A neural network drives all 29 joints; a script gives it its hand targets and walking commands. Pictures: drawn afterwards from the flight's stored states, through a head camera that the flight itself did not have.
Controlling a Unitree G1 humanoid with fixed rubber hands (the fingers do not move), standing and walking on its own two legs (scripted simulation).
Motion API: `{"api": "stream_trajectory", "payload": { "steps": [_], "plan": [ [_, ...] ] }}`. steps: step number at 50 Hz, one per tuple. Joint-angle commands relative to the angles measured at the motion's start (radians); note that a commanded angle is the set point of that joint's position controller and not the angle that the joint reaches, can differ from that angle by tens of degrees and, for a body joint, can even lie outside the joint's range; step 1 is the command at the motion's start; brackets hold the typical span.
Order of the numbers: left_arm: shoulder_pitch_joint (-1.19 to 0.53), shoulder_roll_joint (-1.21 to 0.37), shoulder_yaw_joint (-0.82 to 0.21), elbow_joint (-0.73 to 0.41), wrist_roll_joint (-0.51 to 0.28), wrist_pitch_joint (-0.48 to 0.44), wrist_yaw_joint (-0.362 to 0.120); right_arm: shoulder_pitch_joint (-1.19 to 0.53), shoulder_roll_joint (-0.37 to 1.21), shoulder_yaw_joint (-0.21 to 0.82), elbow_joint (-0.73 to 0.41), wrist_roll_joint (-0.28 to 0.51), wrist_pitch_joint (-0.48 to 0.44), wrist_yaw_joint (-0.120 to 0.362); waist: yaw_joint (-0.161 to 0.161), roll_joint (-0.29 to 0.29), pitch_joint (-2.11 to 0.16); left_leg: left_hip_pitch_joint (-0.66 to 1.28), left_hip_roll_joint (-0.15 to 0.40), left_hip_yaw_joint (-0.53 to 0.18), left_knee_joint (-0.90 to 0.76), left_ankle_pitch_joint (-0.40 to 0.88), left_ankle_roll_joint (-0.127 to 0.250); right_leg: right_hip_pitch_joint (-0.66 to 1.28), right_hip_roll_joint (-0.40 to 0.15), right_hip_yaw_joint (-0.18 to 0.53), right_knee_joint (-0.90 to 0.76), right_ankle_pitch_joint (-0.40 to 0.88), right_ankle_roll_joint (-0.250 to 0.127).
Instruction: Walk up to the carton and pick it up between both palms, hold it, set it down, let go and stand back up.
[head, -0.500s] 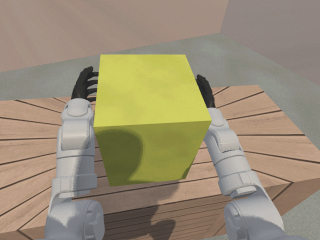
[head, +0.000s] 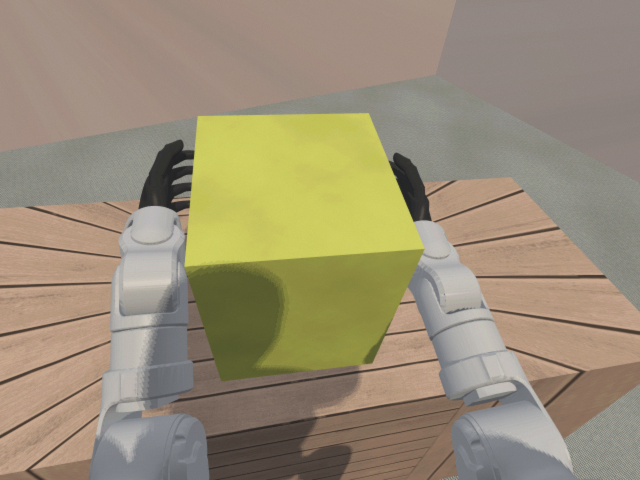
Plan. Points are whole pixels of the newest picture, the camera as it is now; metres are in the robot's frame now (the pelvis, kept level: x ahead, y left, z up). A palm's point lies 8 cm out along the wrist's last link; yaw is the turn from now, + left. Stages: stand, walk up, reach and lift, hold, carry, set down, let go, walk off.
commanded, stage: hold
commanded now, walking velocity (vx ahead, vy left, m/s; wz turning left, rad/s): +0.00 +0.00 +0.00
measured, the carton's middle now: (292, 250) +0.34 +0.01 +0.13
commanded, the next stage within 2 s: none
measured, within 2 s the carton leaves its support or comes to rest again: neither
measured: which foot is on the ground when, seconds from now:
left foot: down 0.00-1.00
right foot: down 0.00-1.00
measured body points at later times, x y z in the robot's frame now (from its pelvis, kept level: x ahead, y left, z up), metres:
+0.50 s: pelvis +0.00 +0.00 +0.00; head -0.04 +0.03 +0.45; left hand +0.38 +0.15 +0.19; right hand +0.37 -0.14 +0.18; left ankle +0.04 +0.14 -0.75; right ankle -0.02 -0.13 -0.75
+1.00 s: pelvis -0.01 +0.00 +0.00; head -0.04 +0.02 +0.45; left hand +0.38 +0.15 +0.19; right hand +0.36 -0.14 +0.17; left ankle +0.04 +0.14 -0.75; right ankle -0.02 -0.13 -0.75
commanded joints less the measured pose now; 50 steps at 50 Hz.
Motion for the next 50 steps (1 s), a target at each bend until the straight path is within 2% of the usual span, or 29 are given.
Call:
{"api": "stream_trajectory", "payload": {
  "steps": [1,3,5,6,7,9,10,12,13,15,16,20,22,23,24,27,28,30,31,32,33,34,35,38,39,44,46,47,50],
  "plan": [
    [-0.620,-0.536,-0.483,-0.101,-0.137,-0.073,-0.165,-0.714,0.572,0.349,-0.249,0.057,-0.055,0.048,0.016,0.069,-0.340,0.231,-0.072,0.031,0.014,0.220,0.029,-0.165,0.072,-0.065,-0.046,0.211,0.040],
    [-0.582,-0.556,-0.479,-0.044,-0.145,-0.074,-0.160,-0.734,0.579,0.362,-0.275,0.047,-0.061,0.036,0.000,0.043,-0.357,0.235,-0.079,0.038,0.016,0.205,0.027,-0.155,0.074,-0.063,-0.050,0.245,0.048],
    [-0.598,-0.558,-0.488,-0.040,-0.154,-0.079,-0.160,-0.736,0.578,0.362,-0.272,0.056,-0.059,0.036,0.018,0.042,-0.354,0.215,-0.083,0.040,0.017,0.185,0.034,-0.143,0.071,-0.048,-0.039,0.228,0.060],
    [-0.592,-0.535,-0.421,0.028,-0.114,-0.067,-0.167,-0.676,0.556,0.324,-0.159,0.025,-0.035,0.034,-0.012,0.036,-0.260,0.197,-0.083,0.045,-0.013,0.101,0.043,-0.173,0.061,-0.058,-0.059,0.174,0.055],
    [-0.604,-0.526,-0.415,0.016,-0.113,-0.074,-0.173,-0.717,0.594,0.326,-0.194,0.018,-0.044,0.039,0.022,0.009,-0.287,0.198,-0.079,0.049,-0.016,0.111,0.048,-0.163,0.060,-0.053,-0.058,0.187,0.065],
    [-0.652,-0.538,-0.440,-0.021,-0.128,-0.083,-0.169,-0.759,0.600,0.350,-0.227,0.043,-0.063,0.039,0.023,0.038,-0.369,0.209,-0.079,0.048,-0.004,0.171,0.044,-0.149,0.063,-0.052,-0.044,0.205,0.065],
    [-0.611,-0.569,-0.467,-0.005,-0.145,-0.082,-0.163,-0.740,0.598,0.342,-0.222,0.047,-0.062,0.037,-0.005,0.043,-0.370,0.228,-0.073,0.042,0.005,0.199,0.030,-0.157,0.074,-0.060,-0.044,0.226,0.056],
    [-0.602,-0.574,-0.468,0.002,-0.145,-0.084,-0.163,-0.767,0.603,0.345,-0.248,0.046,-0.068,0.036,0.005,0.046,-0.396,0.229,-0.075,0.033,0.013,0.196,0.034,-0.133,0.072,-0.059,-0.047,0.214,0.049],
    [-0.650,-0.568,-0.465,-0.018,-0.144,-0.091,-0.159,-0.702,0.575,0.319,-0.163,0.032,-0.054,0.036,-0.016,0.074,-0.350,0.222,-0.074,0.035,-0.003,0.166,0.025,-0.166,0.079,-0.060,-0.051,0.155,0.046],
    [-0.634,-0.579,-0.503,-0.046,-0.156,-0.090,-0.148,-0.710,0.579,0.342,-0.215,0.058,-0.064,0.039,-0.022,0.099,-0.404,0.240,-0.077,0.035,0.032,0.227,0.012,-0.151,0.073,-0.065,-0.037,0.226,0.043],
    [-0.637,-0.593,-0.511,-0.054,-0.166,-0.093,-0.148,-0.768,0.591,0.348,-0.282,0.064,-0.079,0.041,-0.007,0.091,-0.448,0.257,-0.075,0.024,0.046,0.284,0.012,-0.151,0.077,-0.061,-0.029,0.285,0.046],
    [-0.551,-0.544,-0.444,0.018,-0.110,-0.063,-0.163,-0.694,0.565,0.337,-0.212,0.049,-0.056,0.032,-0.002,0.068,-0.312,0.244,-0.078,0.029,0.014,0.200,0.032,-0.155,0.074,-0.057,-0.053,0.220,0.046],
    [-0.615,-0.575,-0.491,-0.049,-0.127,-0.078,-0.157,-0.708,0.562,0.337,-0.206,0.049,-0.059,0.042,-0.003,0.107,-0.352,0.236,-0.079,0.035,0.021,0.221,0.014,-0.158,0.078,-0.063,-0.042,0.206,0.042],
    [-0.632,-0.570,-0.473,-0.047,-0.127,-0.081,-0.157,-0.696,0.554,0.309,-0.167,0.038,-0.059,0.042,-0.027,0.080,-0.346,0.230,-0.072,0.032,0.014,0.190,0.019,-0.179,0.076,-0.068,-0.040,0.184,0.045],
    [-0.615,-0.577,-0.466,-0.044,-0.114,-0.070,-0.158,-0.697,0.544,0.320,-0.168,0.047,-0.059,0.049,-0.001,0.110,-0.313,0.244,-0.075,0.030,0.003,0.207,0.015,-0.180,0.075,-0.073,-0.045,0.188,0.045],
    [-0.565,-0.550,-0.447,-0.015,-0.103,-0.063,-0.164,-0.682,0.541,0.334,-0.181,0.048,-0.046,0.044,-0.019,0.068,-0.301,0.235,-0.079,0.037,0.008,0.208,0.020,-0.153,0.073,-0.073,-0.045,0.219,0.044],
    [-0.534,-0.578,-0.454,-0.032,-0.119,-0.062,-0.167,-0.741,0.568,0.368,-0.292,0.087,-0.065,0.037,0.013,0.053,-0.367,0.245,-0.080,0.029,0.020,0.281,0.018,-0.104,0.084,-0.060,-0.034,0.292,0.045],
    [-0.621,-0.589,-0.525,-0.118,-0.163,-0.081,-0.159,-0.758,0.587,0.378,-0.340,0.077,-0.077,0.031,-0.006,0.066,-0.431,0.277,-0.080,0.032,0.050,0.311,0.011,-0.122,0.083,-0.060,-0.020,0.336,0.053],
    [-0.548,-0.573,-0.502,-0.079,-0.138,-0.076,-0.159,-0.666,0.567,0.369,-0.289,0.057,-0.056,0.023,-0.034,0.075,-0.380,0.264,-0.085,0.030,0.037,0.288,0.009,-0.125,0.081,-0.068,-0.028,0.330,0.051],
    [-0.532,-0.553,-0.474,-0.066,-0.118,-0.066,-0.163,-0.671,0.557,0.356,-0.254,0.056,-0.049,0.022,-0.013,0.061,-0.330,0.250,-0.081,0.029,0.034,0.262,0.018,-0.136,0.079,-0.059,-0.035,0.310,0.052],
    [-0.578,-0.543,-0.466,-0.048,-0.107,-0.059,-0.168,-0.642,0.553,0.346,-0.179,0.049,-0.027,0.024,-0.033,0.072,-0.262,0.241,-0.084,0.032,0.017,0.217,0.016,-0.156,0.080,-0.064,-0.043,0.244,0.050],
    [-0.549,-0.538,-0.441,-0.041,-0.082,-0.053,-0.168,-0.693,0.551,0.353,-0.216,0.062,-0.043,0.034,0.023,0.087,-0.277,0.241,-0.081,0.041,0.009,0.207,0.020,-0.162,0.075,-0.066,-0.043,0.220,0.049],
    [-0.587,-0.558,-0.485,-0.087,-0.111,-0.061,-0.167,-0.715,0.550,0.357,-0.253,0.072,-0.055,0.039,-0.005,0.103,-0.340,0.243,-0.077,0.031,0.013,0.219,0.015,-0.166,0.083,-0.073,-0.038,0.211,0.042],
    [-0.604,-0.600,-0.535,-0.091,-0.161,-0.075,-0.155,-0.757,0.563,0.356,-0.315,0.069,-0.078,0.041,-0.003,0.083,-0.405,0.259,-0.074,0.032,0.046,0.296,0.009,-0.146,0.084,-0.063,-0.030,0.279,0.041],
    [-0.598,-0.581,-0.512,-0.062,-0.156,-0.073,-0.154,-0.731,0.555,0.360,-0.278,0.059,-0.065,0.039,-0.027,0.052,-0.349,0.260,-0.072,0.024,0.045,0.265,0.014,-0.156,0.081,-0.070,-0.035,0.276,0.046],
    [-0.613,-0.561,-0.455,-0.060,-0.108,-0.070,-0.162,-0.706,0.567,0.342,-0.212,0.050,-0.057,0.039,0.001,0.092,-0.342,0.227,-0.076,0.039,0.015,0.204,0.019,-0.151,0.073,-0.073,-0.041,0.223,0.046],
    [-0.576,-0.544,-0.426,0.014,-0.100,-0.067,-0.164,-0.716,0.557,0.325,-0.190,0.035,-0.054,0.042,0.006,0.053,-0.289,0.203,-0.078,0.039,-0.004,0.139,0.033,-0.170,0.070,-0.069,-0.055,0.163,0.050],
    [-0.611,-0.563,-0.479,-0.049,-0.133,-0.078,-0.170,-0.749,0.584,0.346,-0.280,0.052,-0.077,0.042,-0.014,0.066,-0.379,0.239,-0.081,0.045,0.009,0.216,0.025,-0.150,0.069,-0.061,-0.042,0.224,0.048],
    [-0.612,-0.578,-0.476,-0.010,-0.132,-0.076,-0.163,-0.752,0.571,0.330,-0.252,0.053,-0.075,0.035,-0.019,0.085,-0.359,0.241,-0.078,0.030,0.022,0.209,0.023,-0.169,0.078,-0.069,-0.041,0.201,0.042]
  ]
}}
